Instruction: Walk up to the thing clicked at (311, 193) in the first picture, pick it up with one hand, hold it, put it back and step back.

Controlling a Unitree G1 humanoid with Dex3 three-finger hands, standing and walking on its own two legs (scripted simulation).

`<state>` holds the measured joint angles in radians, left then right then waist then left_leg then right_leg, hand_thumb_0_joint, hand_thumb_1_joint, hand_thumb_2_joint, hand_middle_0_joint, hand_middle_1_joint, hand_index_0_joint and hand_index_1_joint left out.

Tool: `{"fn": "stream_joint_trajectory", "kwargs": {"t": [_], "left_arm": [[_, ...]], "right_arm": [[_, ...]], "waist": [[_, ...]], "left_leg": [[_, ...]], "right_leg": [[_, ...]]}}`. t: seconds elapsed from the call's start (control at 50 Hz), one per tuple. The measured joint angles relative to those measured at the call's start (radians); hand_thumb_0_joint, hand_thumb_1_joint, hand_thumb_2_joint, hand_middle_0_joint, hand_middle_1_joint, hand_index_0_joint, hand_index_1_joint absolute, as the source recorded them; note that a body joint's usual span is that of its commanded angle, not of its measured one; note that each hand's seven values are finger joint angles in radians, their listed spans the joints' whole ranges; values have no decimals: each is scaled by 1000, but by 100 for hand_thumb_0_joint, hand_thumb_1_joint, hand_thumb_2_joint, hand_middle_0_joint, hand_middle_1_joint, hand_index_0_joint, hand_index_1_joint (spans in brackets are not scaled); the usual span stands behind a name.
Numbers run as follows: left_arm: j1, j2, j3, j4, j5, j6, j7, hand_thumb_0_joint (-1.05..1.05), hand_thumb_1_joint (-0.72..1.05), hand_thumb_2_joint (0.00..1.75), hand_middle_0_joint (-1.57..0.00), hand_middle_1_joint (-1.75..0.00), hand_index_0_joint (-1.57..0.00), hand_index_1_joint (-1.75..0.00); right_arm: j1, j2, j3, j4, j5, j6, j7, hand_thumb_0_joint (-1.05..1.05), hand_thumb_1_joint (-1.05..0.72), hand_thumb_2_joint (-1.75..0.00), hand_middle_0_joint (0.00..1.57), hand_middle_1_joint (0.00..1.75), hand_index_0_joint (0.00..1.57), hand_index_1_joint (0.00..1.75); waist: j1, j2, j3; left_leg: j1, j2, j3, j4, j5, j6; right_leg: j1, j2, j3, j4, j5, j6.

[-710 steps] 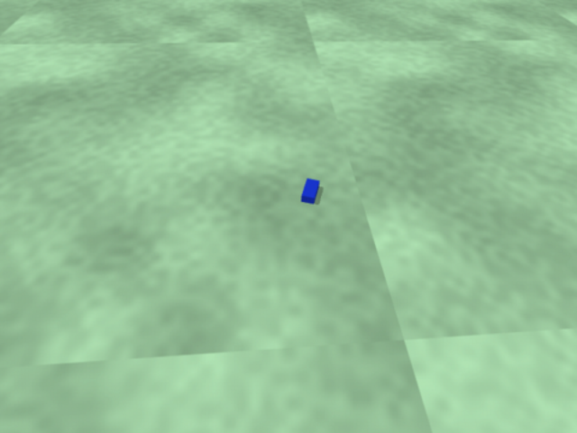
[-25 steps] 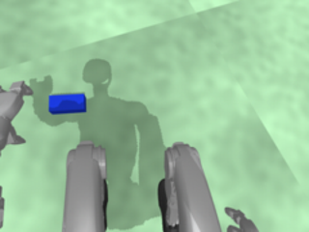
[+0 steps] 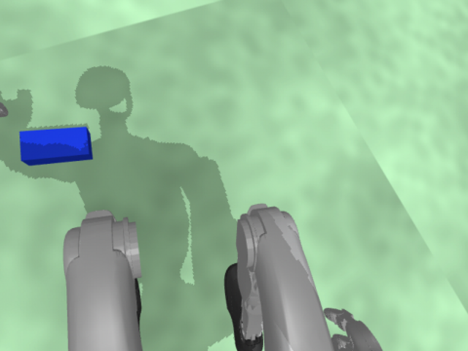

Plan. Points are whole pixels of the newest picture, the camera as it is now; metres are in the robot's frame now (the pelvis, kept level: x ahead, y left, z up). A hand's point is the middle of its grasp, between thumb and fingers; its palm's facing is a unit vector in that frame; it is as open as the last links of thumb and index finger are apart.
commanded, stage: rise first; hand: left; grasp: from above
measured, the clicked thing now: (57, 146) +0.49 +0.32 -0.31
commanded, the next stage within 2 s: none
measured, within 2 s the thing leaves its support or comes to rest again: neither
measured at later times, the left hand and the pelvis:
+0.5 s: hand out of the picture +0.43 +0.37 -0.18, palm faces -0.44 -0.10 -0.89, open 14.2 cm; pelvis +0.01 +0.00 -0.01, yaw -2 degrees
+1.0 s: hand (2, 150) +0.44 +0.36 -0.19, palm faces -0.43 -0.10 -0.90, open 14.2 cm; pelvis +0.01 +0.00 -0.02, yaw -3 degrees
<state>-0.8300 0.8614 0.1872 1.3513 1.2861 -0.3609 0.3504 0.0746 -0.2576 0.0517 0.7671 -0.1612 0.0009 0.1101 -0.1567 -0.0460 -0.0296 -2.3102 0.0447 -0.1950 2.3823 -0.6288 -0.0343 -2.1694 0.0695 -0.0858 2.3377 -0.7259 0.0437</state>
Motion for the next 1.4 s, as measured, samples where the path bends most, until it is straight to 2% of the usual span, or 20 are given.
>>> {"fn": "stream_joint_trajectory", "kwargs": {"t": [0.16,0.4,0.6,1.12,1.4], "left_arm": [[-14,13,1,15,-4,21,5,0,-54,101,-9,-99,-8,-99],[-22,40,17,30,-14,14,11,0,-55,102,-8,-100,-7,-101],[-27,54,25,50,-9,13,30,0,-55,102,-8,-101,-7,-101],[-69,77,11,118,9,32,65,0,-55,102,-9,-101,-8,-102],[-71,87,4,123,2,48,70,0,-55,102,-10,-101,-9,-102]], "right_arm": [[-12,4,14,-4,-14,-2,3,0,-91,-90,21,30,21,30],[-5,-5,35,-7,-24,5,11,0,-90,-90,21,30,21,30],[-3,-9,49,-9,-30,3,16,0,-90,-90,21,30,21,30],[-2,-9,83,-14,-41,-29,27,0,-91,-90,21,30,21,30],[9,-13,96,-17,-45,-46,32,0,-91,-90,21,30,21,30]], "waist": [[-8,-5,12],[-25,-13,32],[-35,-18,44],[-66,-32,64],[-77,-34,74]], "left_leg": [[-16,3,-9,24,-15,-1],[-29,5,-25,52,-29,-2],[-37,4,-33,69,-33,-4],[-45,1,-50,91,-29,-4],[-50,1,-55,99,-28,1]], "right_leg": [[-15,6,-5,17,-9,2],[-24,14,-16,33,-17,6],[-30,16,-21,46,-19,6],[-33,22,-33,56,-9,9],[-33,24,-37,56,-6,14]]}}
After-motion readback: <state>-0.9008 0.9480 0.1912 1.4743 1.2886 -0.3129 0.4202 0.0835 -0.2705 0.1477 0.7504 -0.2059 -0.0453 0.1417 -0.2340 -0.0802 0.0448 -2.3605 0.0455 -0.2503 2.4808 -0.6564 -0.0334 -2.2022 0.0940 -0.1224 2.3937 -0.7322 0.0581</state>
